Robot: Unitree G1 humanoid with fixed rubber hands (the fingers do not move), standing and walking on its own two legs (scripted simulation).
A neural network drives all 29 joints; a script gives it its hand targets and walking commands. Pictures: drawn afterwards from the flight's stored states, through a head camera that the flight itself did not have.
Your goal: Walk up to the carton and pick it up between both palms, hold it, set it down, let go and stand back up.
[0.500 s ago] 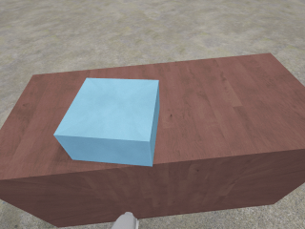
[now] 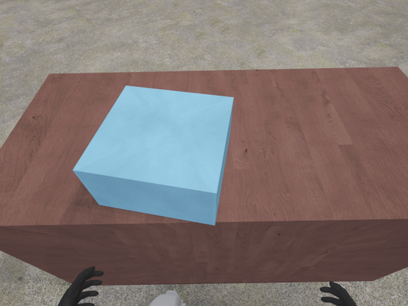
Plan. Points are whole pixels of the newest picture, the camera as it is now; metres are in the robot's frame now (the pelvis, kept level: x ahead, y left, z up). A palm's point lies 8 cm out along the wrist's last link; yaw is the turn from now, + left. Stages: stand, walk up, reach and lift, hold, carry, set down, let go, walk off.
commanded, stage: walk up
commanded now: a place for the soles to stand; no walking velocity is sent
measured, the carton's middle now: (167, 150) +0.46 +0.09 +0.01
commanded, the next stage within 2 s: none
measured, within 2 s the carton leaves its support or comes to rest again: neither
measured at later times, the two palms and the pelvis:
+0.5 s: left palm out of the picture -0.05 +0.28 -0.09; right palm out of the picture +0.10 -0.23 -0.08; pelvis -0.04 +0.00 +0.02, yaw +9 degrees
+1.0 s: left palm out of the picture +0.01 +0.30 -0.07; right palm out of the picture +0.13 -0.21 -0.08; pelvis -0.02 +0.02 +0.02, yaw +9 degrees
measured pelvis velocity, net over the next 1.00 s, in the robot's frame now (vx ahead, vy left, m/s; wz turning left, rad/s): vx -0.02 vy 0.02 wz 0.15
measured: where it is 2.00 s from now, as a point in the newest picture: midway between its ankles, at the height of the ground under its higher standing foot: outside the picture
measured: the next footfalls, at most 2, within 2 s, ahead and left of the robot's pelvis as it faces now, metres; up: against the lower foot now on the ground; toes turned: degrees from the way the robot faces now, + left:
left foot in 0.38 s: -0.03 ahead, +0.13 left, +0.00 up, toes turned +5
left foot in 1.72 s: +0.02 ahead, +0.27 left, +0.00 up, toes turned +11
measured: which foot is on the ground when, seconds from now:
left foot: down 0.00-0.02, up 0.04-0.36, down 0.38-1.00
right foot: down 0.00-1.00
